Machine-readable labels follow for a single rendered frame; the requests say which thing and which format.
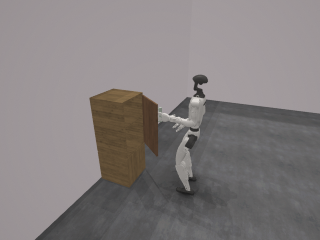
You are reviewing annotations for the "robot head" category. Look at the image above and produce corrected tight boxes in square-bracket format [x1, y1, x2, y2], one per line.
[192, 74, 208, 98]

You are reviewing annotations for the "handle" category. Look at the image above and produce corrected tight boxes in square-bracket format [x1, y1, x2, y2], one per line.
[158, 107, 162, 122]

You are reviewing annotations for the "robot left forearm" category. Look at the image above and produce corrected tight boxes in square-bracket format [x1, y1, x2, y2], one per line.
[169, 115, 195, 127]

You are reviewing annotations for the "left robot upper arm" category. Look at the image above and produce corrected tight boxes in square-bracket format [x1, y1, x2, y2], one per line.
[190, 98, 200, 128]

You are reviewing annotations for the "left robot hand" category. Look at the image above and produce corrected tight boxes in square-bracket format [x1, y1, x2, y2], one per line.
[158, 112, 176, 122]

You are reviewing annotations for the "cupboard door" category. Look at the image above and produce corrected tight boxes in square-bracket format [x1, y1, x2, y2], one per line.
[142, 95, 158, 157]

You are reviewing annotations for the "right robot hand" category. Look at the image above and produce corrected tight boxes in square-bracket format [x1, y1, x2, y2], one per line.
[172, 123, 185, 132]

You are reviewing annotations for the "robot left foot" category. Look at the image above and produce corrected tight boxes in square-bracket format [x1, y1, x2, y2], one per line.
[176, 187, 195, 195]

